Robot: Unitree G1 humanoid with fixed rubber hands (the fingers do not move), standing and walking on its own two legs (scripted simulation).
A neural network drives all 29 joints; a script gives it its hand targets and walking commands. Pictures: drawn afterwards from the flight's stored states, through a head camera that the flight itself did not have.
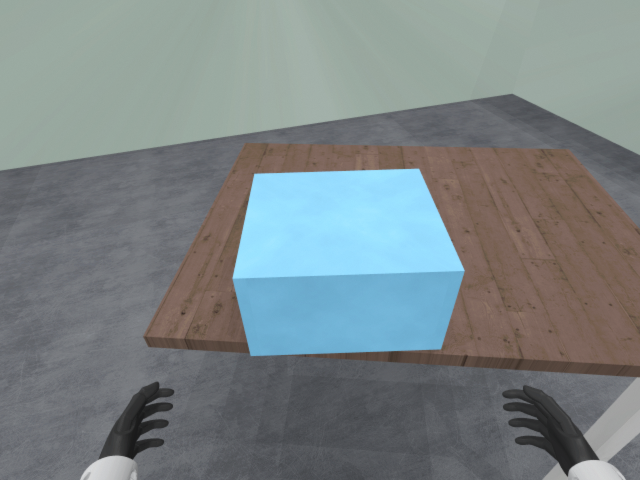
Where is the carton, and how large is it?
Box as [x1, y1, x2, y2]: [233, 169, 464, 355]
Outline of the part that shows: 418,169 254,174 233,274 233,282 251,355 437,349 441,347 464,270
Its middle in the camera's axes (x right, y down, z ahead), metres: +0.03 +0.02 +0.61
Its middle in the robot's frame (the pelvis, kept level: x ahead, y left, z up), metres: +0.46 +0.00 +0.07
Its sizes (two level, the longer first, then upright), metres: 0.280 0.249 0.161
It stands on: a table, 0.77 m high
